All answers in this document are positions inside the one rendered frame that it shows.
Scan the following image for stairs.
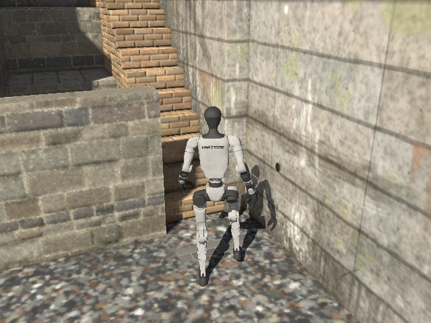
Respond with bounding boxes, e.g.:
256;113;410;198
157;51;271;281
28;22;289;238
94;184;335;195
90;0;224;223

